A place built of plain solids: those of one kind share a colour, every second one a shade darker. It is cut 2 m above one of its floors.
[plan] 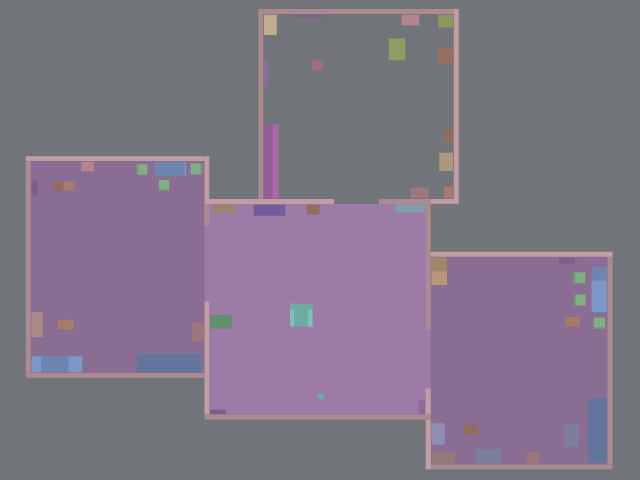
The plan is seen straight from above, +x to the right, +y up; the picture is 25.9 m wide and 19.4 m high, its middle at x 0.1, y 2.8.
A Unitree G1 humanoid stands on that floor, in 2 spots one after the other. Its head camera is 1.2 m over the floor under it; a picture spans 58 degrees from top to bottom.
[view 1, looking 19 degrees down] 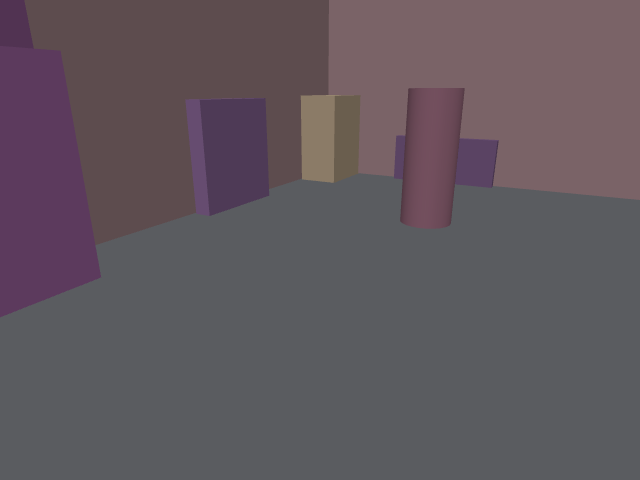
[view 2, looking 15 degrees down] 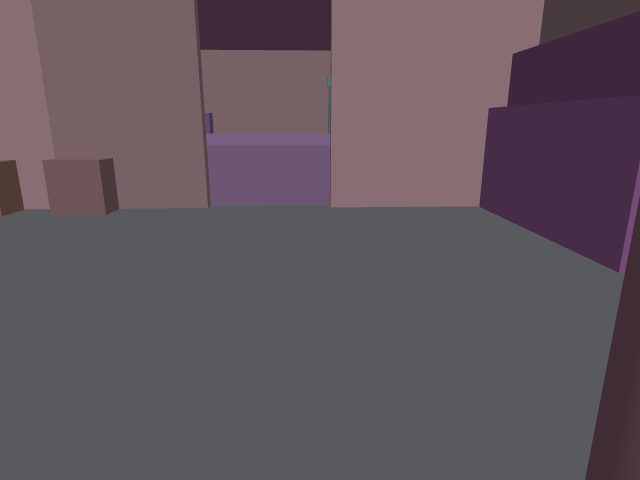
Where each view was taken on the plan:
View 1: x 1.05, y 5.83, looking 119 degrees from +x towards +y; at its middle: ground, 3.69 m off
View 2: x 1.05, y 10.81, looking -92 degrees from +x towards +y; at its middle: ground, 4.64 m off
